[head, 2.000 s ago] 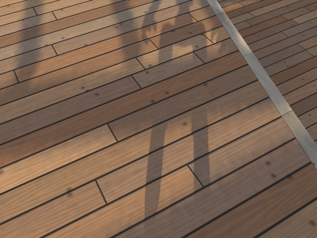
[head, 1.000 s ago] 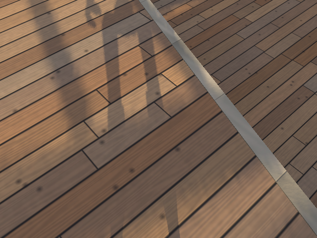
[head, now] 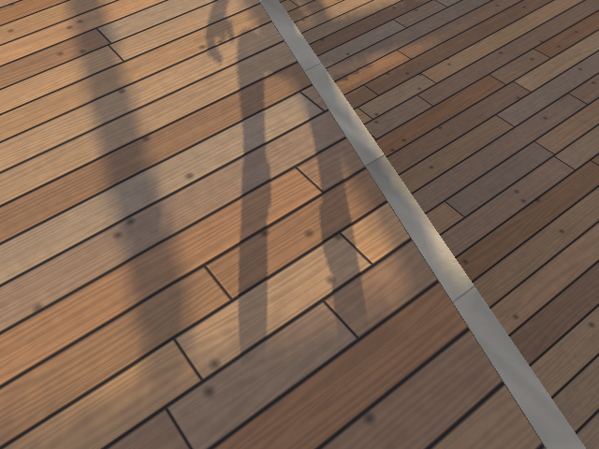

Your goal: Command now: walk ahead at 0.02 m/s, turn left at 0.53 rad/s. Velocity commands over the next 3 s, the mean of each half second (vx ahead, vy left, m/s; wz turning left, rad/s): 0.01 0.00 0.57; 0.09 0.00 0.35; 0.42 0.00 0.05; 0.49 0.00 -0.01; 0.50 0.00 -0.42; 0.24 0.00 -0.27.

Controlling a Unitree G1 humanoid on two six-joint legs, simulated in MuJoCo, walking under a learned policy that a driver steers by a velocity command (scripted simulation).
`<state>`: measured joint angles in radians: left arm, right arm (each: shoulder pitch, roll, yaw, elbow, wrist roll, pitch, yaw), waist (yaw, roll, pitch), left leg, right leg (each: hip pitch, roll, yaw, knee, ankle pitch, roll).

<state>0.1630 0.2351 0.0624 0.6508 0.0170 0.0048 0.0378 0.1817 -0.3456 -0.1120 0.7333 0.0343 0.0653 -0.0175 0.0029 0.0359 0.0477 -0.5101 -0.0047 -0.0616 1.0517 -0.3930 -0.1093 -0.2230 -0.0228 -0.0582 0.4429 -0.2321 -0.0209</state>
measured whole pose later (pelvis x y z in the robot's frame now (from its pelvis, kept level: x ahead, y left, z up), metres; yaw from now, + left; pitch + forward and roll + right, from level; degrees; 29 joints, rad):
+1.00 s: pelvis +0.04 +0.04 +0.00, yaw +27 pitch +1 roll +0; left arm 0.28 0.27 0.05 0.74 -0.02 0.00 0.02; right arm 0.21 -0.29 -0.05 0.72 0.02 0.00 0.00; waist 0.04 0.00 0.00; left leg -0.24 -0.01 -0.01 0.54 -0.34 -0.02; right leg -0.19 -0.01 0.04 0.42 -0.25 -0.01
